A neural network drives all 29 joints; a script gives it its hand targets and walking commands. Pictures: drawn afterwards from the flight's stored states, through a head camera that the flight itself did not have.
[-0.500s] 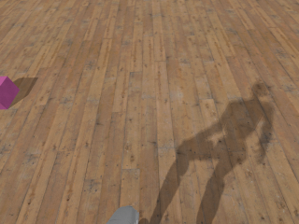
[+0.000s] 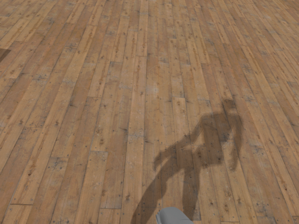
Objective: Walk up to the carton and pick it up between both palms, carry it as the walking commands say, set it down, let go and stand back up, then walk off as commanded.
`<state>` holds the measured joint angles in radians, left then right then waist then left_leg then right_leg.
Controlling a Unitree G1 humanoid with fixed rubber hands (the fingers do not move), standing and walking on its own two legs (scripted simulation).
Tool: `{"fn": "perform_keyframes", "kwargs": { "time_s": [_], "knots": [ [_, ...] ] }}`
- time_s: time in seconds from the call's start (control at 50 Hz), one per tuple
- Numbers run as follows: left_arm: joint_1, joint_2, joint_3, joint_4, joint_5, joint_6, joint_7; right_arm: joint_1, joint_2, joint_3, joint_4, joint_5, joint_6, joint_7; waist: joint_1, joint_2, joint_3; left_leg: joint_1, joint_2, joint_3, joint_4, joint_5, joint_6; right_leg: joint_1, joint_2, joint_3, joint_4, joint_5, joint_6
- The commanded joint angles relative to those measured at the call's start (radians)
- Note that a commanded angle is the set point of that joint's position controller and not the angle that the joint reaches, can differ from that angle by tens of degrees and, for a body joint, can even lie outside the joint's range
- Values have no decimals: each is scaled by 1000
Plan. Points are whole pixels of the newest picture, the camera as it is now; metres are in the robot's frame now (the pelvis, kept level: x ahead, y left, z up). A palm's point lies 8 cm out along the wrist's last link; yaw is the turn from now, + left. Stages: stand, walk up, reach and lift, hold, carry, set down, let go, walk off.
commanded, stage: walk off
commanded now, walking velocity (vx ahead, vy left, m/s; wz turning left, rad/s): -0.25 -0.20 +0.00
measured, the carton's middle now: out of the picture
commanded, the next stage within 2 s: stand in 0.50 s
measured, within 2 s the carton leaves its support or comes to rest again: neither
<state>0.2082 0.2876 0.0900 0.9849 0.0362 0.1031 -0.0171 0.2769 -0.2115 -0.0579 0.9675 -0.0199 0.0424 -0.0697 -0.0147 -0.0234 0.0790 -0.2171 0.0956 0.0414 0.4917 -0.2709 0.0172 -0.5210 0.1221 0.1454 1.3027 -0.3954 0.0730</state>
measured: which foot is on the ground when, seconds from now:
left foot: down 0.00-0.26, up 0.28-0.74, down 0.76-1.00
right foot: up 0.00-0.26, down 0.28-0.80, up 0.82-1.00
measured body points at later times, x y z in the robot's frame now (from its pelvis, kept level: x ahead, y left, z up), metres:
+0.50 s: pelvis -0.13 -0.15 -0.01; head -0.10 -0.19 +0.44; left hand -0.02 +0.11 -0.12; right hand -0.09 -0.44 -0.16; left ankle -0.20 -0.04 -0.63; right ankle -0.10 -0.24 -0.75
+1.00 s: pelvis -0.22 -0.19 +0.00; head -0.22 -0.19 +0.45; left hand -0.24 +0.06 -0.16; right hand -0.21 -0.43 -0.15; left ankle -0.25 -0.10 -0.75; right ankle -0.24 -0.33 -0.72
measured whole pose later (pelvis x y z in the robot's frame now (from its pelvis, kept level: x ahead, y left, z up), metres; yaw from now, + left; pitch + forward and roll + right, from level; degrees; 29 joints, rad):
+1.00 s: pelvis -0.22 -0.19 +0.00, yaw -1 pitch +0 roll +0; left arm 0.32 0.22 0.05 1.09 0.02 0.05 0.01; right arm 0.30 -0.16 0.00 1.03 -0.03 -0.01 -0.05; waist 0.01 -0.01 0.00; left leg -0.13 0.00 0.06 0.38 -0.25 0.03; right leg -0.29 -0.01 0.04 0.68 -0.33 0.05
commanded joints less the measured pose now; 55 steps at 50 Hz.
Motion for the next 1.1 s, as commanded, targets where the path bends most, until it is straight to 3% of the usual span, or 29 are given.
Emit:
{"fn": "perform_keyframes", "kwargs": {
  "time_s": [0.0, 0.08, 0.16, 0.18, 0.22, 0.24, 0.26, 0.28, 0.3, 0.34, 0.36, 0.42, 0.48, 0.52, 0.58, 0.64, 0.72, 0.74, 0.76, 0.78, 0.8, 0.84, 0.88, 0.92, 0.94, 0.98, 1.02, 1.06, 1.08],
  "knots": [
    [-13, 51, 10, -59, -14, 2, -4, 33, -205, -43, -50, -9, -23, -1, -33, 216, -63, 96, 208, -116, -104, 475, 103, -79, -40, -19, 20, 15, 67],
    [-56, 35, -6, -87, -20, 10, -5, 38, -256, -65, -53, -25, -21, 4, -78, 279, -89, 120, 188, -108, -128, 350, 82, 10, -102, -102, -297, -9, 86],
    [-8, 53, -10, -96, -22, 10, -11, 24, -271, -78, -57, -34, 1, 14, -78, 371, -78, 12, 235, -174, -149, 355, 88, 210, -122, -189, -576, -78, 51],
    [38, 64, -8, -96, -23, 8, -8, 0, -314, -84, -59, -33, 9, 15, -44, 415, -43, -40, 260, -213, -152, 370, 86, 233, -160, -164, -672, -30, 22],
    [156, 68, -2, -38, -10, 0, -6, -67, -292, -83, -80, -17, 14, 17, 16, 283, -116, -45, 214, -168, -60, 310, 51, 377, -132, -218, -956, 126, -12],
    [191, 103, 4, -18, 0, -18, -6, -31, -257, -72, -80, -16, 8, 20, 36, 92, -114, -184, 147, -100, 56, 176, 22, 490, -142, -185, -1011, 184, -21],
    [146, 189, 19, -49, 2, -26, -18, 26, -152, -41, -73, -30, 9, 23, 20, -209, -88, -347, -4, 23, 283, -265, -18, 517, -360, 31, -1068, 268, -43],
    [25, 266, 21, -110, 1, -27, -19, -42, -116, -36, -105, 3, 26, 11, 41, -368, -131, -316, -120, -55, 564, -423, -40, 301, -435, 30, -1010, 487, -176],
    [-9, 273, 20, -135, 19, -31, -14, -129, -120, -25, -127, 20, 37, -1, 87, -363, -126, -217, -134, -134, 736, -416, -15, 100, -470, 52, -1087, 327, -254],
    [-141, 169, -11, -157, 10, -24, -13, -67, -211, -58, -72, 20, 38, 8, -26, -214, -38, -257, -172, -149, 850, -278, 5, 101, -349, -64, -1051, 319, -170],
    [-157, 165, -6, -173, -4, -27, 6, 15, -218, -62, -37, 6, 33, 9, -49, -226, -72, -292, -156, -129, 859, -229, -4, 208, -338, -58, -1024, 327, -154],
    [-72, 73, -36, -156, -18, -25, 35, -2, -186, -60, -27, -4, 22, 4, 6, -96, -75, -339, -152, -68, 863, -202, -38, 342, -338, -40, -962, 518, -217],
    [-60, 51, -46, -146, -19, -37, 53, -31, -151, -40, -29, 6, 25, 4, 35, -121, -66, -328, -124, -22, 674, -215, -52, 421, -351, 11, -961, 515, -271],
    [-9, 74, -43, -124, -10, -44, 60, -44, -138, -30, -41, 7, 30, 8, 57, -144, -128, -264, -104, -9, 547, -263, -40, 476, -378, 104, -1006, 297, -274],
    [-8, 60, -47, -101, -14, -44, 69, -27, -103, -10, -46, 14, 32, 16, 39, -45, -94, -229, -74, -31, 340, -323, -25, 478, -417, 171, -1055, 215, -283],
    [20, 95, -36, -70, -13, -44, 65, 29, -93, 1, -19, 15, 25, 20, 40, -40, -113, -76, -81, -17, 218, -264, -10, 378, -397, 164, -1113, 130, -253],
    [-24, 101, -22, -51, -30, -47, 57, 180, -76, 6, 51, 16, 10, 36, -34, 41, -119, 126, -104, 56, -133, -72, 28, 271, -312, 75, -1139, -44, -162],
    [-30, 89, -21, -57, -38, -53, 51, 221, -67, 13, 72, 6, 5, 32, -40, 74, -57, 171, -62, 9, -219, -33, 44, 148, -257, 43, -1131, -73, -98],
    [13, 46, -22, -35, -61, -52, 48, 223, -122, 0, 48, -20, -1, 35, -43, 165, -60, 198, 109, -212, -302, -270, 116, 37, -147, -74, -987, -95, 3],
    [-57, 59, -11, -42, -50, -50, 41, 103, -130, 5, 27, -11, -6, 32, -54, 409, 30, -106, 302, -443, -428, -450, 176, 112, -76, -168, -649, -8, -19],
    [-3, 82, 0, -29, -16, -43, 35, -21, -109, 14, -4, -18, -21, 16, 24, 289, 110, -261, 328, -386, -468, -396, 189, 172, -94, -104, -430, 10, -27],
    [150, -49, -29, 70, -5, -41, 12, -163, -127, 21, -46, -9, -48, 7, 119, 71, 74, -228, 161, -199, -398, -158, 94, 205, -42, -78, -317, 62, -47],
    [127, -52, -31, 72, -2, -45, 11, -78, -60, 50, -17, -10, -63, 7, 97, 27, 61, -127, 106, -114, -334, -34, 91, 157, -67, -77, -369, 60, -52],
    [103, -64, -44, 72, -8, -56, 24, -70, -92, 40, 2, -4, -62, 16, 58, 142, 52, -33, 85, -80, -289, -40, 80, 155, -130, -107, -566, 62, -21],
    [49, -22, -39, 51, -23, -62, 25, 7, -78, 44, 24, -3, -68, 26, -6, 166, 1, 30, 70, -88, -251, 0, 92, 175, -121, -142, -671, 75, -13],
    [45, -33, -48, 47, -32, -70, 46, 88, -82, 41, 59, -3, -61, 31, -22, 194, -26, 99, 102, -129, -171, 156, 101, 256, -128, -180, -917, 78, -23],
    [144, -36, -57, 98, -26, -93, 58, 110, -126, 28, 65, -6, -55, 33, -4, 148, -64, 50, 85, -116, -109, 268, 57, 404, -186, -113, -1052, 275, -33],
    [151, 0, -76, 126, -30, -108, 61, 163, -21, 38, 70, 25, -50, 51, -80, -109, -89, 48, -10, -64, -159, 128, 0, 431, -275, -32, -961, 573, -67],
    [123, -9, -72, 132, -30, -108, 60, 110, -41, 37, 78, 11, -47, 48, -48, -134, -20, 51, -9, -41, -171, 127, -22, 359, -263, -12, -980, 453, -81]
  ]
}}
